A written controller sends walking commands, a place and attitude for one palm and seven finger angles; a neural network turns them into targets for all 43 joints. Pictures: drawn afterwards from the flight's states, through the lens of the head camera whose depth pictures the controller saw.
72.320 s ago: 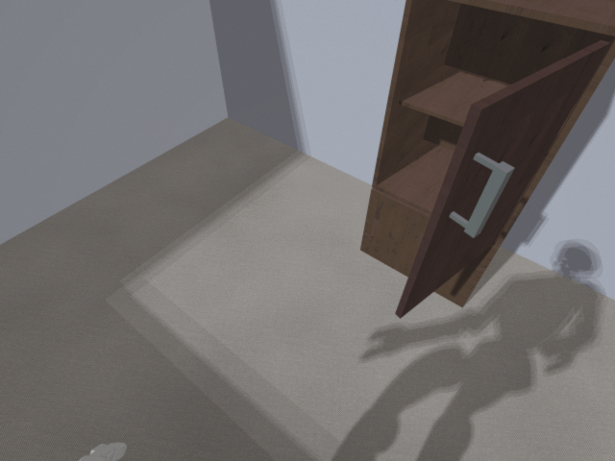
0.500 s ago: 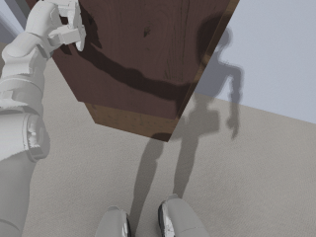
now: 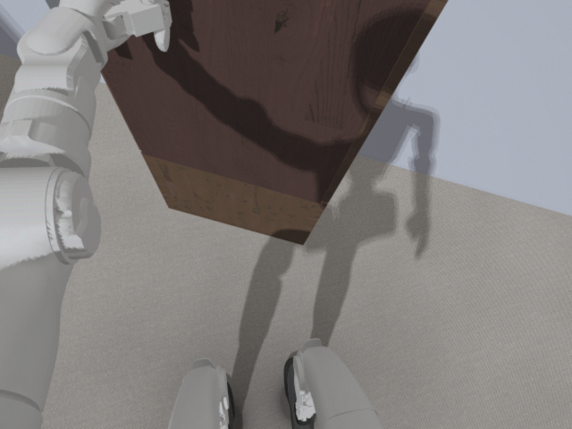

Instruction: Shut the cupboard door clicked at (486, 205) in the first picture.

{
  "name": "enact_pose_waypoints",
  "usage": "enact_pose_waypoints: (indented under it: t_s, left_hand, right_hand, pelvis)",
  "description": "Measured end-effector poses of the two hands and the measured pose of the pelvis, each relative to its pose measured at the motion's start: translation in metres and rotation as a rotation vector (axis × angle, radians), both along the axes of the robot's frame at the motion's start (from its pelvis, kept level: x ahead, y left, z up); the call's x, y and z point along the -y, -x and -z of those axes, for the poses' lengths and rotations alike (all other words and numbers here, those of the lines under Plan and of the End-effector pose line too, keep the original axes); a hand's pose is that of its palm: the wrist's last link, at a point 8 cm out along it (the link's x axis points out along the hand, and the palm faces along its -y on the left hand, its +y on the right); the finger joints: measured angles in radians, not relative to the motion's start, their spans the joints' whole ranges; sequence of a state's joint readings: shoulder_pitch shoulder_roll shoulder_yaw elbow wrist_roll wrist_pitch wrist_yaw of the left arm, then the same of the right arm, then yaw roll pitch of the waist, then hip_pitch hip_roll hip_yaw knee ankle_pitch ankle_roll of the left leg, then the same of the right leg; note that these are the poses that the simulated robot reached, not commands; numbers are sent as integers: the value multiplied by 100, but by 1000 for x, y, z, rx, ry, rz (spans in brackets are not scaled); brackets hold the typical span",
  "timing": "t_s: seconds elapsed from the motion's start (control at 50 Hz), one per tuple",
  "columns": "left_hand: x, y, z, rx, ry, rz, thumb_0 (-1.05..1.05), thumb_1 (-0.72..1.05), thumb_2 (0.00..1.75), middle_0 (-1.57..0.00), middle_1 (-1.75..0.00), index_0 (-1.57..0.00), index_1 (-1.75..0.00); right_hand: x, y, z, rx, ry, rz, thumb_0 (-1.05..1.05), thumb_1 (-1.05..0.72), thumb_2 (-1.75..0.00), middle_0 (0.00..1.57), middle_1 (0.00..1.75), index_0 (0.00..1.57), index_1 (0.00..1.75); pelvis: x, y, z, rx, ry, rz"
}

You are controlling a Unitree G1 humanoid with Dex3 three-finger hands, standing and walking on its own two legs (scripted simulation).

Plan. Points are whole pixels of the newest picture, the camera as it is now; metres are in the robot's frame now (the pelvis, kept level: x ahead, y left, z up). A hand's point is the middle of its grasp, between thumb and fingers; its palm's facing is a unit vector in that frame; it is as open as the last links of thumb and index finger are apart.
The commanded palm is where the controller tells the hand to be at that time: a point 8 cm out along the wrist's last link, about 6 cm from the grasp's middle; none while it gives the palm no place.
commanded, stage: pull the fist back off the door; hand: left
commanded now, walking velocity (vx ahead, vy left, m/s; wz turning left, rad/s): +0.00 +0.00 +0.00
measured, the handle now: out of the picture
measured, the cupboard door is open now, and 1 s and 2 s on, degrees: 0 0 0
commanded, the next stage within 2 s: draw the hand back to the body in 0.82 s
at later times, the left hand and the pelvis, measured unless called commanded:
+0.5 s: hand (190, 18) +0.57 +0.04 +0.14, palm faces -0.03 -1.00 -0.04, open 3.3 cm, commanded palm +0.54 +0.08 +0.14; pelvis +0.00 +0.00 +0.02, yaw +0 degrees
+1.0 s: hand (191, 50) +0.52 +0.04 +0.15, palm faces -0.03 -1.00 -0.03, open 3.2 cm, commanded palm +0.47 +0.10 +0.15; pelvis +0.04 -0.02 +0.05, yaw +0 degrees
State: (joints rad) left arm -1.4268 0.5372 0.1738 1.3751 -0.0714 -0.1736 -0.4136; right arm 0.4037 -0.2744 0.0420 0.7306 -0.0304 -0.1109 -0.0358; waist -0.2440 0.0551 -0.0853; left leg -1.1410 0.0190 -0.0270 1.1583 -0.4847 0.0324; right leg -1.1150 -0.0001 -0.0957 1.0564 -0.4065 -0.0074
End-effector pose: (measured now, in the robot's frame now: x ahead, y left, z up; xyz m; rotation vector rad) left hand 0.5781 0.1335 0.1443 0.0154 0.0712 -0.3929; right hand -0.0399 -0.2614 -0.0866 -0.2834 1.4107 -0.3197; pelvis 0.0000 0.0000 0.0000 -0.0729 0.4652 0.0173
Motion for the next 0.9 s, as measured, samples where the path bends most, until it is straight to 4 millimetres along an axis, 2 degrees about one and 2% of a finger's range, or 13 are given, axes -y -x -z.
enact_pose_waypoints:
  t_s: [0.1, 0.18, 0.3, 0.42, 0.52, 0.6, 0.68, 0.9]
  left_hand:
    - [4, 10, 7, -18, 65, -296, -4, 73, 101, -129, -150, -134, -150]
    - [14, 19, 6, 28, 22, -448, -3, 74, 100, -129, -150, -132, -150]
    - [28, 22, -1, 87, -91, -410, 2, 91, 103, -129, -150, -131, -150]
    - [29, 23, -2, 31, -55, -382, 2, 94, 98, -129, -150, -132, -150]
    - [38, 27, 2, 42, -20, -359, 2, 96, 96, -129, -150, -131, -150]
    - [47, 33, 13, 39, -6, -350, 2, 94, 94, -129, -150, -130, -150]
    - [48, 42, 20, 53, -3, -365, 2, 92, 92, -129, -150, -130, -150]
    - [31, 69, 4, 89, -34, -380, 2, 91, 90, -130, -150, -130, -150]
  right_hand:
    - [-9, -1, 1, 8, -59, -64, 1, -90, -90, 21, 30, 20, 30]
    - [-15, -1, 1, 39, -94, -81, 1, -90, -90, 21, 30, 20, 30]
    - [-18, 15, -1, 36, -119, -31, 0, -90, -90, 21, 30, 20, 30]
    - [-17, 32, -8, -8, -131, 7, 1, -90, -90, 21, 30, 20, 30]
    - [-11, 31, -14, -24, -135, 15, 1, -90, -90, 21, 30, 20, 30]
    - [-4, 16, -17, -7, -131, 22, 1, -90, -90, 21, 30, 20, 30]
    - [2, -8, -18, 39, -131, 25, 1, -90, -90, 21, 30, 20, 30]
    - [12, -99, -19, 209, -157, -37, 1, -90, -90, 20, 30, 20, 30]
  pelvis:
    - [-1, 5, -1, -1, 0, -13]
    - [0, 9, -1, 3, -2, -16]
    - [2, 13, -4, 21, -10, -12]
    - [3, 10, -13, 40, -23, 3]
    - [5, 1, -20, 56, -32, 19]
    - [8, -9, -25, 69, -39, 32]
    - [10, -19, -31, 84, -47, 47]
    - [20, -41, -47, 158, -59, 37]
